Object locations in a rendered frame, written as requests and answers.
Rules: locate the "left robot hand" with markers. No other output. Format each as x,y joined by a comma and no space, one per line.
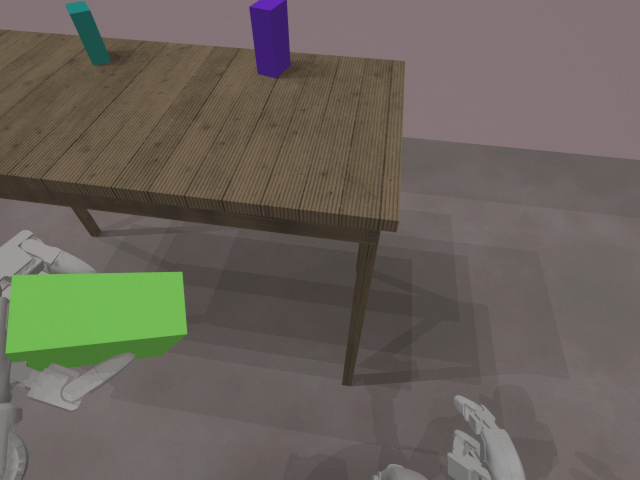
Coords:
56,386

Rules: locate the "sponge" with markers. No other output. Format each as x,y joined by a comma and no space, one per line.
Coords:
83,319

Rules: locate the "robot left forearm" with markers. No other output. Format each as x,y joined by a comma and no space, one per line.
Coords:
14,456

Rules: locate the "right robot hand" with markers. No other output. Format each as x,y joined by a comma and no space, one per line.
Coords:
494,458

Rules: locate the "table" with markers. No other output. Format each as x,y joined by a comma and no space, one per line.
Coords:
193,133

